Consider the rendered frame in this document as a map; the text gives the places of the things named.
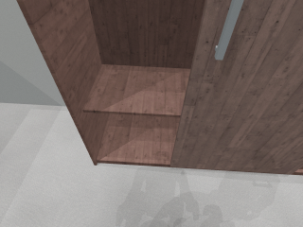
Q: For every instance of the handle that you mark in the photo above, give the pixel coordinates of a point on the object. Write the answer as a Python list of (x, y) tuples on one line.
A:
[(228, 27)]

